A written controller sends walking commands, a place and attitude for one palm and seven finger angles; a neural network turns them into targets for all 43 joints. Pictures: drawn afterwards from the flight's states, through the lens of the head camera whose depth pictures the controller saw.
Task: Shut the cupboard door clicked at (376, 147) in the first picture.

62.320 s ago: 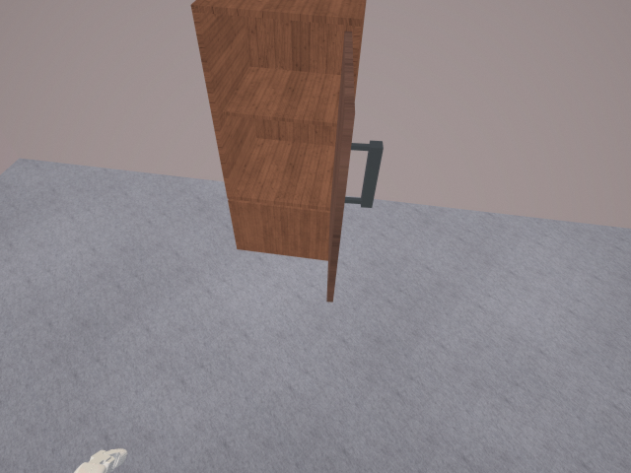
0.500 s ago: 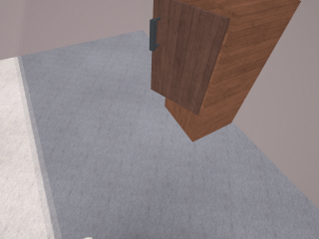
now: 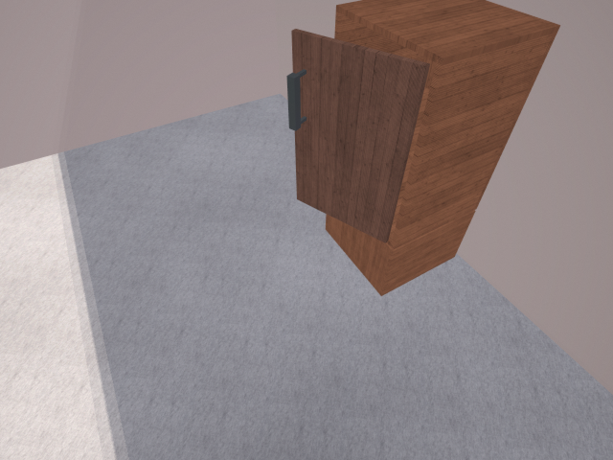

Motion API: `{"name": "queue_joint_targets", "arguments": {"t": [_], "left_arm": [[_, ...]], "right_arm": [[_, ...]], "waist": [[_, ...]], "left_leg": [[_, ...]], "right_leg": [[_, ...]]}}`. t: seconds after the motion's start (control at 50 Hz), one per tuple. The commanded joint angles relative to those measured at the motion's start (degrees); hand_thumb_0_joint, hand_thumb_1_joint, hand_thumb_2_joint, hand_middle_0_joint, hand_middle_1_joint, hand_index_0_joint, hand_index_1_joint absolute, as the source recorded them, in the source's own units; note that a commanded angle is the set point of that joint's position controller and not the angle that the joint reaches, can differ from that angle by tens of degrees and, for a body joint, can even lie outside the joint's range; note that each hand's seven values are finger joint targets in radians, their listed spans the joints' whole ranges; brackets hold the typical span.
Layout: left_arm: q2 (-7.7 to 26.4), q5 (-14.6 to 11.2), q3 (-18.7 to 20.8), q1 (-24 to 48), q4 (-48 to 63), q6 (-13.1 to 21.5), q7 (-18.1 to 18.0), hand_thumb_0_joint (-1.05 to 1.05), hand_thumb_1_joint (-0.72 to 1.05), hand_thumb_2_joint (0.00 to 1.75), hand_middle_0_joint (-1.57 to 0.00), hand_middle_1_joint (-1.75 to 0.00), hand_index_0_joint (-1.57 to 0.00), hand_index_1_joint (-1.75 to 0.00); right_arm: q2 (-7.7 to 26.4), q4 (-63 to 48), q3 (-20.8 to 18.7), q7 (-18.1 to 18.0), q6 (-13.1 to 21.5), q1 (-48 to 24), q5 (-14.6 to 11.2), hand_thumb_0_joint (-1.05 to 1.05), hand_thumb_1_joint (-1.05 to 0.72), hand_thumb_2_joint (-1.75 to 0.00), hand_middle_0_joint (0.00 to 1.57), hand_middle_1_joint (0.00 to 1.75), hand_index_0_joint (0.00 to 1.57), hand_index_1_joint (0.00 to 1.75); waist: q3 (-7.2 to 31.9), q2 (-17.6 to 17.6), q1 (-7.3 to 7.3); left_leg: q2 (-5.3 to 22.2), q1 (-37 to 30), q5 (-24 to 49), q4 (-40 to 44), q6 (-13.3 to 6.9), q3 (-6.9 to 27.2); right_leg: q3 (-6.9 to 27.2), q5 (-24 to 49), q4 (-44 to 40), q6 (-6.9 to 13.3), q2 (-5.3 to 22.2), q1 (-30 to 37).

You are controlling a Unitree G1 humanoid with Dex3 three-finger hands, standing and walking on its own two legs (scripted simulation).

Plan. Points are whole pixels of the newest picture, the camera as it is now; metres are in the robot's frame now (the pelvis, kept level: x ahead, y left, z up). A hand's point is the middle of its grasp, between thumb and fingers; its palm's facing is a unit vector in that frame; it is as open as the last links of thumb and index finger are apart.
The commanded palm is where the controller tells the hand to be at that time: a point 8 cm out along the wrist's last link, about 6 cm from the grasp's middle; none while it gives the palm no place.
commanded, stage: let the arm hang, fingers relaxed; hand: left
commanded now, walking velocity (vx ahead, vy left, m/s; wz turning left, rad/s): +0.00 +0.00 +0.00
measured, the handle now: (298, 100) +1.03 +0.08 -0.04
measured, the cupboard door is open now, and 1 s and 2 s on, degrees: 24 24 24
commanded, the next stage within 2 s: look to check the result in 0.28 s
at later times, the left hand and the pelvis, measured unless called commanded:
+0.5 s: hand out of the picture +0.01 +0.19 -0.17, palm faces +0.01 -0.98 -0.22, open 7.4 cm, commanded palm none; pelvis +0.00 +0.00 +0.00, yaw +0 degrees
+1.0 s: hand out of the picture +0.05 +0.22 -0.16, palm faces +0.00 -0.96 -0.28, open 7.4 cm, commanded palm none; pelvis +0.01 -0.01 +0.00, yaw +0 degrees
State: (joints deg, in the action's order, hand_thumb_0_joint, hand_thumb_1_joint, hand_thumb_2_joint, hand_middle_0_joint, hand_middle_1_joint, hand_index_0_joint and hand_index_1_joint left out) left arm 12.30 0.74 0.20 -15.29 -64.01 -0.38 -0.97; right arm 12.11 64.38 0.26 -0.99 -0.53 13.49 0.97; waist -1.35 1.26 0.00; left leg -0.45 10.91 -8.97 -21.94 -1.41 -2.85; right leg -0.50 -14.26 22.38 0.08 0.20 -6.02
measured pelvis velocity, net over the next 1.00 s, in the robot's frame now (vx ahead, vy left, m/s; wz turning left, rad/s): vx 0.01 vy -0.01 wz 0.00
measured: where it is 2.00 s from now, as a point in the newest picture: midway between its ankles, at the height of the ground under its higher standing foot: outside the picture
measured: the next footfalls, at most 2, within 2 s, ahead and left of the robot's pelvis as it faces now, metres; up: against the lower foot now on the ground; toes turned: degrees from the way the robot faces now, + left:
right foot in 1.86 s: +0.10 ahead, -0.11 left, +0.00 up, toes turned +26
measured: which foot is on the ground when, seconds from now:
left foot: down 0.00-1.00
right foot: down 0.00-1.00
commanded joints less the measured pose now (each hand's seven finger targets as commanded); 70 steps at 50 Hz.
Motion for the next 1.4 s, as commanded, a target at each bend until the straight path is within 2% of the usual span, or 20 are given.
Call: {"name": "queue_joint_targets", "arguments": {"t": [0.0, 0.24, 0.4, 0.52, 0.62, 0.66, 0.9, 1.02, 1.08, 1.1, 1.16, 1.2, 1.22, 1.24, 1.26, 1.28, 1.32, 1.34, 1.36, 1.38], "left_arm": [[6.9, -0.1, 1.2, -2.4, 1.3, 0.9, -0.5, 0.0, 0.9, 0.9, -0.2, -0.3, -0.2, -0.3], [6.3, -0.1, 1.4, -2.6, 0.7, 1.2, -0.6, 0.0, 0.9, 0.9, -0.2, -0.3, -0.2, -0.3], [6.8, 0.0, 1.5, -2.3, 0.6, 1.4, -0.5, 0.0, 0.9, 0.9, -0.2, -0.3, -0.2, -0.3], [8.1, 0.0, 1.7, -1.4, 0.9, 1.6, -0.5, 0.0, 0.9, 0.9, -0.2, -0.3, -0.2, -0.3], [9.1, 0.0, 1.8, -0.4, 1.0, 1.5, -0.4, 0.0, 0.9, 0.9, -0.2, -0.3, -0.2, -0.3], [9.7, 0.0, 2.0, -0.1, 1.2, 1.7, -0.4, 0.0, 0.9, 0.9, -0.2, -0.3, -0.2, -0.3], [12.4, 0.0, 2.1, 3.0, 1.8, 1.8, -0.1, 0.0, 0.9, 0.9, -0.2, -0.3, -0.2, -0.3], [13.4, 0.0, 2.4, 4.4, 2.1, 1.8, -0.1, 0.0, 0.9, 0.9, -0.2, -0.3, -0.2, -0.3], [9.2, -0.1, 1.9, 2.0, 2.0, 0.6, -0.6, 0.0, 0.9, 0.9, -0.2, -0.3, -0.2, -0.3], [9.2, -0.1, 2.0, 1.5, 2.3, 0.2, -0.7, 0.0, 0.9, 0.9, -0.2, -0.3, -0.2, -0.3], [10.9, 0.1, 3.1, 0.5, 4.0, -0.3, -0.9, 0.0, 0.9, 0.9, -0.2, -0.3, -0.2, -0.3], [12.1, 0.2, 4.0, 0.5, 5.3, -0.5, -1.0, 0.0, 0.9, 0.9, -0.2, -0.3, -0.2, -0.3], [12.5, 0.3, 4.4, 0.4, 6.1, -0.6, -1.1, 0.0, 0.9, 0.9, -0.2, -0.3, -0.2, -0.3], [12.5, 0.5, 4.6, 0.5, 7.0, -0.5, -1.2, 0.0, 0.9, 0.9, -0.2, -0.3, -0.2, -0.3], [12.3, 0.9, 4.7, 1.0, 7.6, -0.4, -1.4, 0.0, 0.9, 0.9, -0.2, -0.3, -0.2, -0.3], [12.2, 1.1, 4.8, 2.3, 8.5, -0.3, -1.6, 0.0, 0.9, 0.9, -0.2, -0.3, -0.2, -0.3], [12.6, 1.4, 5.4, 5.0, 10.3, -0.2, -1.6, 0.0, 0.9, 0.9, -0.2, -0.3, -0.2, -0.3], [12.9, 1.3, 5.5, 5.2, 10.8, -0.2, -1.4, 0.0, 0.9, 0.9, -0.2, -0.3, -0.2, -0.3], [12.6, 1.0, 5.7, 5.7, 11.2, -0.3, -1.3, 0.0, 0.9, 0.9, -0.2, -0.3, -0.2, -0.3], [11.8, 0.5, 5.5, 4.8, 11.5, -0.5, -1.1, 0.0, 0.9, 0.9, -0.2, -0.3, -0.2, -0.3]], "right_arm": [[6.9, -1.7, -1.2, -0.6, 0.9, 1.1, -0.1, 0.0, -0.9, -0.9, 0.2, 0.3, 0.2, 0.3], [6.8, -1.5, -1.4, -0.9, 1.2, 1.3, -0.1, 0.0, -0.9, -0.9, 0.2, 0.3, 0.2, 0.3], [7.7, -1.6, -1.7, -1.0, 1.3, 0.8, -0.2, 0.0, -0.9, -0.9, 0.2, 0.3, 0.2, 0.3], [9.0, -1.8, -1.9, -1.0, 1.5, 0.1, -0.2, 0.0, -0.9, -0.9, 0.2, 0.3, 0.2, 0.3], [10.0, -1.9, -2.0, -0.9, 1.4, -1.2, -0.2, 0.0, -0.9, -0.9, 0.2, 0.3, 0.2, 0.3], [10.6, -2.2, -2.2, -0.9, 1.5, -1.4, -0.3, 0.0, -0.9, -0.9, 0.2, 0.3, 0.2, 0.3], [13.1, -2.5, -2.2, -0.6, 1.8, -4.4, -0.2, 0.0, -0.9, -0.9, 0.2, 0.3, 0.2, 0.3], [14.2, -2.9, -2.2, -0.5, 1.7, -5.4, -0.2, 0.0, -0.9, -0.9, 0.2, 0.3, 0.2, 0.3], [9.1, -3.1, -1.3, -0.1, 0.7, -3.5, -0.2, 0.0, -0.9, -0.9, 0.2, 0.3, 0.2, 0.3], [9.0, -3.2, -1.3, 0.0, 0.3, -3.2, -0.1, 0.0, -0.9, -0.9, 0.2, 0.3, 0.2, 0.3], [9.6, -5.0, -2.1, 0.2, -0.4, -3.3, -0.2, 0.0, -0.9, -0.9, 0.2, 0.3, 0.2, 0.3], [8.8, -6.1, -2.6, 0.4, -0.9, -3.1, -0.1, 0.0, -0.9, -0.9, 0.2, 0.3, 0.2, 0.3], [8.4, -7.0, -2.9, 0.4, -1.2, -3.5, 0.0, 0.0, -0.9, -0.9, 0.2, 0.3, 0.2, 0.3], [7.8, -7.9, -3.3, 0.4, -1.6, -4.0, 0.1, 0.0, -0.9, -0.9, 0.2, 0.3, 0.2, 0.3], [7.9, -8.6, -3.7, 0.4, -1.8, -4.0, 0.0, 0.0, -0.9, -0.9, 0.2, 0.3, 0.2, 0.3], [7.5, -8.9, -4.0, 0.5, -2.0, -4.2, -0.1, 0.0, -0.9, -0.9, 0.2, 0.3, 0.2, 0.3], [6.1, -10.0, -4.0, 1.1, -2.0, -3.5, -0.5, 0.0, -0.9, -0.9, 0.2, 0.3, 0.2, 0.3], [5.6, -10.1, -3.9, 1.4, -1.9, -2.3, -0.4, 0.0, -0.9, -0.9, 0.2, 0.3, 0.2, 0.3], [5.7, -9.8, -3.9, 1.5, -1.7, 0.0, -0.3, 0.0, -0.9, -0.9, 0.2, 0.3, 0.2, 0.3], [6.3, -8.9, -4.0, 1.6, -1.4, 4.1, 0.1, 0.0, -0.9, -0.9, 0.2, 0.3, 0.2, 0.3]], "waist": [[-2.9, -1.5, 0.14], [-2.4, -0.2, 0.27], [-2.2, -1.1, 0.31], [-0.7, -1.3, 0.25], [-2.2, -1.5, 0.19], [-1.2, -2.1, 0.16], [0.3, -0.4, 0.23], [-0.2, -0.9, 0.14], [-0.2, -1.4, 0.01], [-0.9, -1.4, -0.16], [0.6, -2.2, -0.7], [1.0, -5.7, -0.81], [0.7, -8.4, -1.24], [-0.4, -11.5, -1.33], [-0.5, -12.6, -1.32], [-2.0, -11.1, -0.74], [-3.9, -9.1, 0.78], [-3.1, -8.3, 1.31], [-2.6, -7.4, 2.41], [-0.2, -2.6, 3.89]], "left_leg": [[6.0, -1.4, 0.4, 4.9, -0.2, 7.0], [6.0, -1.9, 1.5, 4.7, 0.0, 6.9], [6.3, -2.6, 2.6, 4.4, -0.1, 6.9], [6.7, -3.6, 5.1, 4.3, -0.3, 7.2], [6.8, -3.2, 4.0, 5.0, -0.3, 7.3], [6.8, -3.8, 5.3, 4.6, -0.4, 7.5], [7.2, -4.9, 6.8, 5.5, -0.1, 7.8], [7.1, -4.2, 8.1, 5.5, 0.0, 8.3], [6.6, -1.5, 10.6, 2.8, 0.7, 8.3], [6.3, 0.0, 10.3, 1.7, 0.7, 8.5], [5.1, 4.1, 11.4, -2.9, 0.8, 8.9], [2.9, 7.5, 8.5, -9.6, 1.6, 6.4], [1.7, 9.4, 1.6, -15.6, 2.2, 4.6], [1.0, 12.2, -11.2, -22.8, 2.7, 3.3], [1.2, 14.5, -18.0, -29.4, 2.6, 3.1], [2.7, 15.2, -20.8, -32.7, 2.8, 3.3], [4.7, 13.7, -21.0, -27.6, 3.1, 3.1], [4.6, 11.8, -16.9, -21.8, 3.2, 1.6], [4.0, 7.4, -9.6, -15.7, 3.1, 0.3], [3.2, 0.3, 2.0, -7.9, 2.4, 0.6]], "right_leg": [[5.3, 0.8, -6.1, 2.2, 5.5, -6.1], [5.3, 2.3, -6.4, 2.3, 5.5, -5.2], [5.4, 3.1, -6.7, 2.4, 5.5, -4.8], [5.2, 5.4, -6.5, 2.4, 5.7, -3.5], [5.2, 4.4, -7.0, 2.4, 5.8, -4.1], [5.2, 5.5, -7.1, 2.5, 5.8, -3.6], [5.3, 6.9, -7.5, 2.4, 6.4, -1.9], [4.7, 8.0, -7.3, 2.2, 6.7, -1.1], [2.4, 9.2, -3.8, 1.2, 7.6, -0.9], [2.1, 8.7, -2.7, 1.2, 7.8, -1.0], [1.6, 11.1, -0.1, 2.6, 9.7, 0.7], [3.6, 13.2, -0.3, 5.5, 14.1, 1.7], [4.7, 16.3, -0.9, 7.8, 16.9, 1.8], [5.4, 21.3, -1.7, 10.4, 20.1, 1.5], [5.5, 26.5, -1.5, 12.2, 22.3, 1.8], [4.3, 28.5, -1.4, 12.8, 23.4, 0.3], [-0.3, 30.9, 1.8, 10.7, 22.7, -1.8], [-2.6, 30.8, 4.9, 8.8, 21.5, -1.3], [-5.2, 28.5, 9.1, 6.3, 19.7, -3.2], [-8.0, 22.6, 16.8, 3.2, 16.8, -6.6]]}}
